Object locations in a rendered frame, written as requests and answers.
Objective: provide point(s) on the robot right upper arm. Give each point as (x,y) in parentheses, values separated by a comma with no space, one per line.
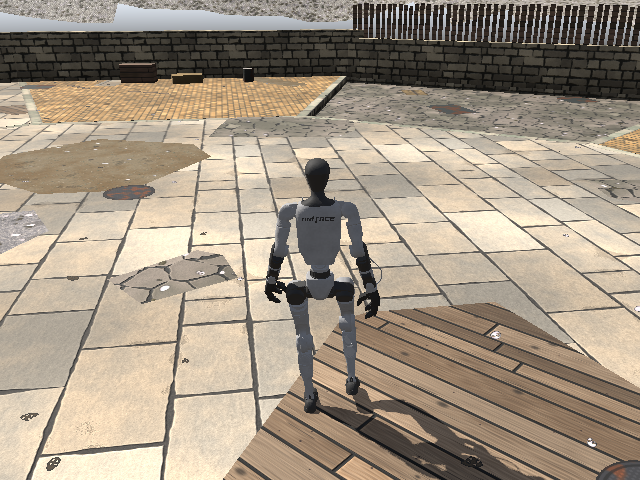
(350,211)

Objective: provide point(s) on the right robot forearm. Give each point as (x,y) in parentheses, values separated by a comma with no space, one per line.
(366,271)

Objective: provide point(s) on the right robot thigh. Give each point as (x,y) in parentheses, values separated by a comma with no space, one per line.
(344,292)

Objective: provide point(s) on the right robot hand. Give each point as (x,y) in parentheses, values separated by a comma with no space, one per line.
(373,305)

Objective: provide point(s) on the left robot forearm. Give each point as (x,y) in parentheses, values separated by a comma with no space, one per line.
(274,267)

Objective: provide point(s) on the left robot hand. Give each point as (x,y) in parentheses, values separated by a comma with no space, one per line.
(269,288)

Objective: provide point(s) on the left robot shin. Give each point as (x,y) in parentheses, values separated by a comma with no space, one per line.
(305,361)

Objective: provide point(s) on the robot left upper arm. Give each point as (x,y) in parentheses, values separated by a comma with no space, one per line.
(286,213)

